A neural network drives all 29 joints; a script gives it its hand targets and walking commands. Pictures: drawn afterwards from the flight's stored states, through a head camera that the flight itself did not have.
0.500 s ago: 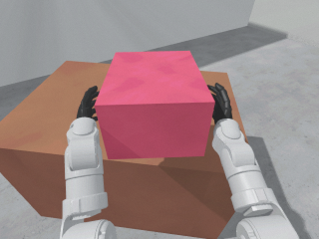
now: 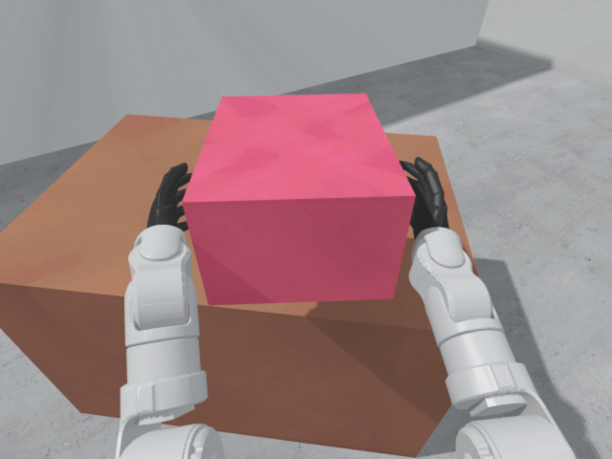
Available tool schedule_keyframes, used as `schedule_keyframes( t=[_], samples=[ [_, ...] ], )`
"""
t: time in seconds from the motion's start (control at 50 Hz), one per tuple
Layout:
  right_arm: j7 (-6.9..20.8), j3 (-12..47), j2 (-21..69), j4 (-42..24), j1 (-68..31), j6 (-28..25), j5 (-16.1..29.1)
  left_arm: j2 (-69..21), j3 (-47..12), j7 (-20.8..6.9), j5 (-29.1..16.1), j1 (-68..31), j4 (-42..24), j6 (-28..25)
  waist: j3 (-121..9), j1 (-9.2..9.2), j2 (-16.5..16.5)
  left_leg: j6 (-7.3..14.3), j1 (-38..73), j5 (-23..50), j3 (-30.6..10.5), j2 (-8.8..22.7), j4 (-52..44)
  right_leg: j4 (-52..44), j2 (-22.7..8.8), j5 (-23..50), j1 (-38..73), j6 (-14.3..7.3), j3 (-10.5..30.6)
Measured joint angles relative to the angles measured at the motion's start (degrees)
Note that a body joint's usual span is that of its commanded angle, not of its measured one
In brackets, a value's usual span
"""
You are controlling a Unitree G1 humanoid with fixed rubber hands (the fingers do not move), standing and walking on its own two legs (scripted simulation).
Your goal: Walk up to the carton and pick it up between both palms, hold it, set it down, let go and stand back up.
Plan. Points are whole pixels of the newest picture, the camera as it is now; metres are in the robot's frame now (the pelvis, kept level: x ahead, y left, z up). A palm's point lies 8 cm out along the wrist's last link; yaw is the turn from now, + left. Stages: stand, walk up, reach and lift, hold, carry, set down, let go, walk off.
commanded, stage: hold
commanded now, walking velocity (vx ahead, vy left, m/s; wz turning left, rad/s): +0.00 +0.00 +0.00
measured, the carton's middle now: (297, 185) +0.45 -0.01 +0.16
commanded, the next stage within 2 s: set down in 0.76 s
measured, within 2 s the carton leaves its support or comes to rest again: neither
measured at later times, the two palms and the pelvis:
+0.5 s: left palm (167, 229) +0.36 +0.15 +0.18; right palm (428, 223) +0.35 -0.16 +0.17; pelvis +0.00 +0.00 +0.00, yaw +0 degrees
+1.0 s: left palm (164, 236) +0.36 +0.16 +0.17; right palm (424, 216) +0.35 -0.16 +0.18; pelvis +0.01 +0.00 +0.00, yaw +0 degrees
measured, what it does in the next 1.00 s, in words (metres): stands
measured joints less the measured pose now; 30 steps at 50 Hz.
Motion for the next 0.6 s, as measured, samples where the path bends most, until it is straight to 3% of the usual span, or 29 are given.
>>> schedule_keyframes(
  t=[0.6],
  samples=[
    [0.31,-0.63,0.29,1.07,-0.57,-0.37,-0.66,-0.26,0.58,-0.18,0.52,-0.52,0.96,-0.29,0.24,0.09,-0.04,-0.03,0.08,0.25,0.13,0.02,-0.16,0.07,-0.03,0.07,0.03,-0.09,-0.12]
  ],
)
